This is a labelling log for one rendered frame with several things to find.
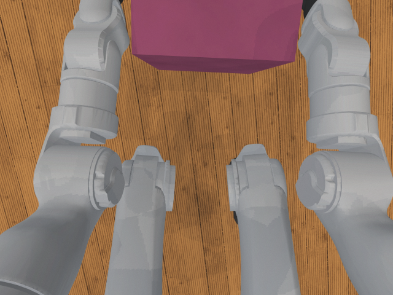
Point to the robot left upper arm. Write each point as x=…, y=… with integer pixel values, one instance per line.
x=42, y=255

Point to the right robot forearm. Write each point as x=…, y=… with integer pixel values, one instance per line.
x=337, y=67

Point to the carton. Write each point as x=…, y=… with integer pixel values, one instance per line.
x=218, y=36

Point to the right robot shin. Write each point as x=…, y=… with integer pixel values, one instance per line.
x=276, y=167

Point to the robot right upper arm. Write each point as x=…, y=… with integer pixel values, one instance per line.
x=350, y=193

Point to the left robot forearm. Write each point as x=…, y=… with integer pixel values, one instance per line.
x=90, y=77

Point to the right robot thigh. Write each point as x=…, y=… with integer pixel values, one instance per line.
x=268, y=265

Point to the right robot hand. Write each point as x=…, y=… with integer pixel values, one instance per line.
x=306, y=6

